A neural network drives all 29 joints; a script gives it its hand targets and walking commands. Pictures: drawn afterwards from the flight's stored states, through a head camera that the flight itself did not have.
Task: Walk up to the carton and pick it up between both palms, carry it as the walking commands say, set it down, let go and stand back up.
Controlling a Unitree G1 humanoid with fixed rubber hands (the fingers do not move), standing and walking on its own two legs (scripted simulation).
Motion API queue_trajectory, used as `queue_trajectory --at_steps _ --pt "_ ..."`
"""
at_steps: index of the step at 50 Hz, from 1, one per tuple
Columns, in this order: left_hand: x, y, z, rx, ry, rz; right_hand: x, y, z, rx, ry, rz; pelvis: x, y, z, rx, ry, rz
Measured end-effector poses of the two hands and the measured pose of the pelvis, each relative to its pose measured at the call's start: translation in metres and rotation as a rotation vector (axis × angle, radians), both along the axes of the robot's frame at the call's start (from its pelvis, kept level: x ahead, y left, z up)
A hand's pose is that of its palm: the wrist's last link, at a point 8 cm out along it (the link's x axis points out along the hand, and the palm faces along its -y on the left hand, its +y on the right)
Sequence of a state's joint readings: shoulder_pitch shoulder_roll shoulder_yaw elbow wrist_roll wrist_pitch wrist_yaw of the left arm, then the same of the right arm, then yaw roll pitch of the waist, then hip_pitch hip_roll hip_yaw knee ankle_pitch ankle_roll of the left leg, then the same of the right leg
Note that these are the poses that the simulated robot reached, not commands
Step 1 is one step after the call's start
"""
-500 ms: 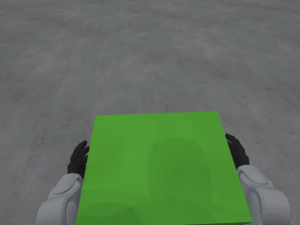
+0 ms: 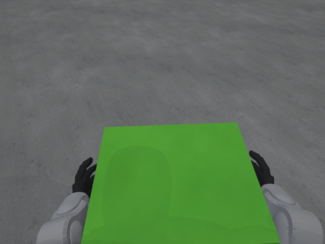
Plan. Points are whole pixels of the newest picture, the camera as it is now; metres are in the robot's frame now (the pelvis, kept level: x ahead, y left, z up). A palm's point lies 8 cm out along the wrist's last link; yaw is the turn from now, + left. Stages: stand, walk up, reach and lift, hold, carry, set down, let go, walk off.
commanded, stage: carry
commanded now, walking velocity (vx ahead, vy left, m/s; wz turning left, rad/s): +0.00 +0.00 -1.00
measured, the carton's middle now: (172, 202) +0.23 +0.00 +0.02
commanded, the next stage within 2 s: none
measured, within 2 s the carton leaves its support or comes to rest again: neither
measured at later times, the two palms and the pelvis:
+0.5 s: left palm (182, 177) +0.28 -0.02 +0.05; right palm out of the picture +0.09 -0.33 +0.05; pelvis -0.01 -0.05 -0.02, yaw -30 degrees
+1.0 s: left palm (231, 164) +0.30 -0.13 +0.08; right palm out of the picture -0.02 -0.31 +0.10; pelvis +0.02 -0.04 +0.01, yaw -61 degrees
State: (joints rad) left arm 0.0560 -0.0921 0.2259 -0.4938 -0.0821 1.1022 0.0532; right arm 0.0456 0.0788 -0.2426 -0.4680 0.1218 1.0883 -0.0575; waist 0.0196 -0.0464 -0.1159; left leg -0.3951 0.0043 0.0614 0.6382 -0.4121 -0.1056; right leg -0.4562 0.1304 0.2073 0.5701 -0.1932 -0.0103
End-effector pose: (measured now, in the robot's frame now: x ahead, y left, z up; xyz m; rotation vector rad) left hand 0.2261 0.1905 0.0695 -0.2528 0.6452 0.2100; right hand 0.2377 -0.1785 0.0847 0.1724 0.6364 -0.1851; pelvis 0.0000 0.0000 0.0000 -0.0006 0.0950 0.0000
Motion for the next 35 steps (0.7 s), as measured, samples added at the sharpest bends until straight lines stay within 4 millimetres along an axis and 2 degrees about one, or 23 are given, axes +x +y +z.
queue_trajectory --at_steps 4,7,12,17,23,27,35 --pt "0.014 -0.007 0.004 0.019 -0.008 -0.113 -0.023 -0.006 0.003 -0.014 -0.006 -0.088 -0.002 0.009 0.001 -0.016 -0.024 -0.095" --pt "0.026 -0.022 0.007 0.007 0.009 -0.195 -0.044 -0.018 0.006 -0.027 0.012 -0.170 -0.002 0.011 0.007 -0.039 -0.044 -0.161" --pt "0.050 -0.063 0.016 0.012 -0.003 -0.338 -0.069 -0.047 0.016 -0.050 0.009 -0.291 -0.002 0.006 0.012 -0.076 -0.041 -0.265" --pt "0.065 -0.118 0.011 0.022 0.004 -0.464 -0.099 -0.085 0.009 -0.046 0.021 -0.415 -0.005 -0.013 0.007 -0.086 -0.024 -0.376" --pt "0.063 -0.194 -0.014 0.012 0.014 -0.556 -0.137 -0.142 -0.023 -0.035 0.025 -0.525 -0.011 -0.046 -0.017 -0.071 -0.019 -0.483" --pt "0.050 -0.221 -0.027 0.035 0.073 -0.599 -0.165 -0.160 -0.038 0.010 0.081 -0.583 -0.016 -0.053 -0.015 -0.042 -0.020 -0.572" --pt "0.055 -0.263 -0.007 0.038 0.014 -0.747 -0.200 -0.172 -0.019 0.012 0.023 -0.728 -0.012 -0.055 -0.004 -0.010 -0.018 -0.732"
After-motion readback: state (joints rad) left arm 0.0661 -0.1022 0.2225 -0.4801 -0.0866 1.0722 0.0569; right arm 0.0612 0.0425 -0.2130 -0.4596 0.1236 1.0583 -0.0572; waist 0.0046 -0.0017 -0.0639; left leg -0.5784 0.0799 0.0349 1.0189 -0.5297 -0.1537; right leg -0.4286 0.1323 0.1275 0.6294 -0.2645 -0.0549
